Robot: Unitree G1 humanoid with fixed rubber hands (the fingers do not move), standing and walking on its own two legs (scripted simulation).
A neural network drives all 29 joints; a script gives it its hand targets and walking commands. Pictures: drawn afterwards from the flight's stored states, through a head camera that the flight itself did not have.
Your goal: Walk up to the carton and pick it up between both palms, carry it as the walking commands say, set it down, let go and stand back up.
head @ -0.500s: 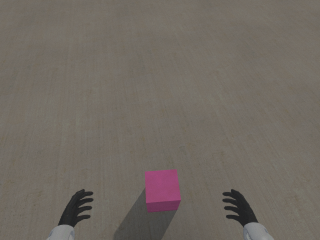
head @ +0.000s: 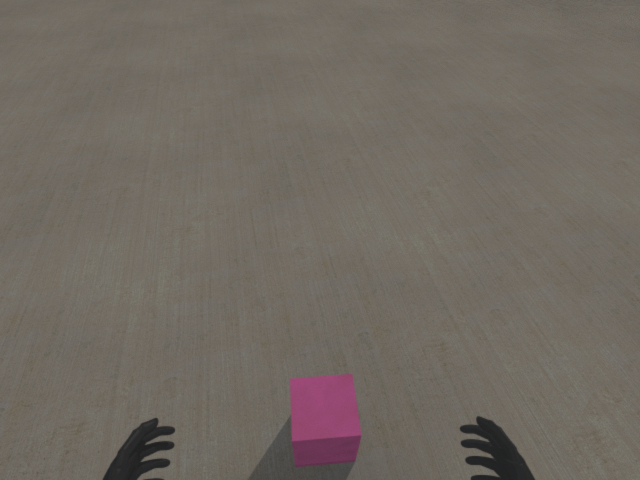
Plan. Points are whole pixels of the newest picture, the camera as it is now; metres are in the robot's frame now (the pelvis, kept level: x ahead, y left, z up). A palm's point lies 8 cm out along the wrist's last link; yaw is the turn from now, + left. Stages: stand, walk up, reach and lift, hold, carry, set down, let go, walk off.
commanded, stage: let go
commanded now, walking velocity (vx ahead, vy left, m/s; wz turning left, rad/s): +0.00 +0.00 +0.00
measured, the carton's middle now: (323, 421) +0.45 -0.01 -0.65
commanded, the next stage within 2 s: stand in 0.02 s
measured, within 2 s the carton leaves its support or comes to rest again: neither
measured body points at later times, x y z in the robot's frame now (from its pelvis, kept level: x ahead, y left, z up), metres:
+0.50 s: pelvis +0.03 +0.00 +0.00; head +0.05 +0.00 +0.45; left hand +0.15 +0.28 -0.11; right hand +0.17 -0.28 -0.10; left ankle -0.01 +0.10 -0.73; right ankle +0.01 -0.12 -0.73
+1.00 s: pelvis +0.02 +0.00 +0.00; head +0.03 +0.00 +0.45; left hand +0.12 +0.29 -0.11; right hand +0.15 -0.28 -0.11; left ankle -0.01 +0.10 -0.73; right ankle +0.01 -0.12 -0.73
